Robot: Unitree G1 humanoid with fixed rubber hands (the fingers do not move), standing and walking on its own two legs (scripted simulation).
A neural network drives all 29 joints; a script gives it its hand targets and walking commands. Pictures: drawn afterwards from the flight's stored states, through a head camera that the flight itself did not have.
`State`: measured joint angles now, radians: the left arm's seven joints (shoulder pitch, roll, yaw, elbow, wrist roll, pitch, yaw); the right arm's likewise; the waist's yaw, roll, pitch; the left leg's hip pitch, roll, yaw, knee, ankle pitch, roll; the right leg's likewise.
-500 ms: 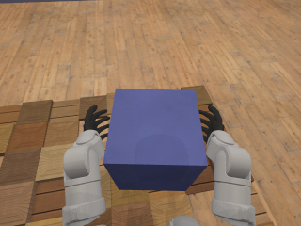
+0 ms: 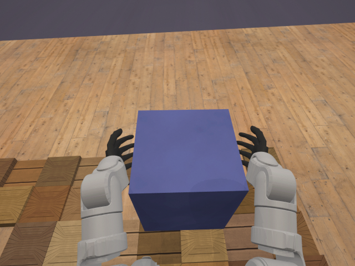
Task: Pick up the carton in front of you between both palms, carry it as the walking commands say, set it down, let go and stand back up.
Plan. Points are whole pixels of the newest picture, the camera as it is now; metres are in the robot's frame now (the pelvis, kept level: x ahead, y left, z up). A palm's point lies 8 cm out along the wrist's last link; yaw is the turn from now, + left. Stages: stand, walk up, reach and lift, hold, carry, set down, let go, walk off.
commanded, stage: carry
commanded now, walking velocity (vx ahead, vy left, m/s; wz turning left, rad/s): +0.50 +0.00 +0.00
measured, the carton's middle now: (184, 173) +0.33 +0.01 +0.01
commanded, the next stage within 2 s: none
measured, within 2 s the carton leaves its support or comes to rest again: neither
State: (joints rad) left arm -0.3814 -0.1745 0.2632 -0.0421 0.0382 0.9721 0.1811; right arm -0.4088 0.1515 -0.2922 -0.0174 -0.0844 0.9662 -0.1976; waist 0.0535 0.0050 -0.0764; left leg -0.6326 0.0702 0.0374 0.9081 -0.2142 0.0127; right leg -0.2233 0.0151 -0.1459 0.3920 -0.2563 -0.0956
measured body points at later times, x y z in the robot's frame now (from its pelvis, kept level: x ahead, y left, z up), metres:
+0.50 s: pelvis +0.34 +0.05 -0.04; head +0.38 +0.06 +0.41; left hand +0.68 +0.18 +0.01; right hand +0.65 -0.13 +0.01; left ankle +0.33 +0.08 -0.77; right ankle +0.36 -0.08 -0.67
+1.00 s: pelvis +0.70 +0.03 -0.03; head +0.71 +0.03 +0.42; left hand +1.00 +0.20 +0.05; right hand +1.02 -0.11 +0.04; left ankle +0.75 +0.19 -0.69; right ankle +0.69 -0.02 -0.77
